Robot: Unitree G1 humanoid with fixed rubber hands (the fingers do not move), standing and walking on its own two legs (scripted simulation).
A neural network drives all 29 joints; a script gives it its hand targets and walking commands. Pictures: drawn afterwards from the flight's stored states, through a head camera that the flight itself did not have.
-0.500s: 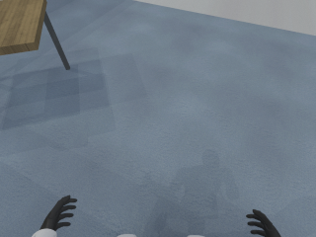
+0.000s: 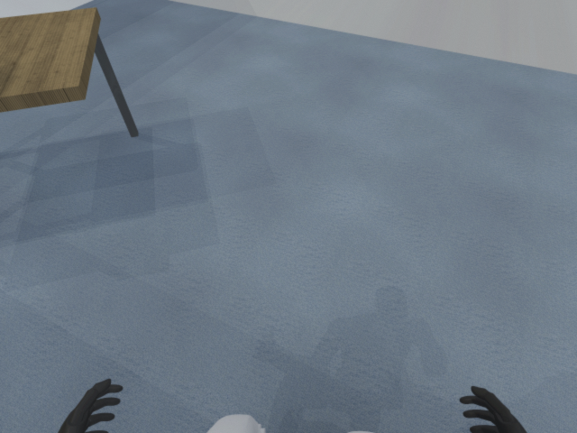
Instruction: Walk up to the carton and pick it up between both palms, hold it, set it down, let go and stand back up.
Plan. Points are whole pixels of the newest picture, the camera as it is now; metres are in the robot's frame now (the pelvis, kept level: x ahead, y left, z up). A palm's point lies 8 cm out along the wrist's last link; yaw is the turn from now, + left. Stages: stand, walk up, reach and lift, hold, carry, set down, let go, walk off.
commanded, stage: walk up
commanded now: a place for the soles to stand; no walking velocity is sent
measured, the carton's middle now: out of the picture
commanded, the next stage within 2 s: none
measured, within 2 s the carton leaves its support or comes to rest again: neither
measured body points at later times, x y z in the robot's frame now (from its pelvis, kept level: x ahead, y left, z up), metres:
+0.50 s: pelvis -0.01 +0.16 +0.01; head +0.01 +0.15 +0.46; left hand -0.01 +0.51 -0.05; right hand +0.14 -0.12 -0.10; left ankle +0.07 +0.19 -0.71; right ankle +0.04 +0.03 -0.72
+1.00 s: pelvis +0.01 +0.36 +0.02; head +0.05 +0.39 +0.46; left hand -0.04 +0.71 -0.07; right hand +0.20 +0.10 -0.08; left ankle +0.00 +0.39 -0.64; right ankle +0.07 +0.22 -0.72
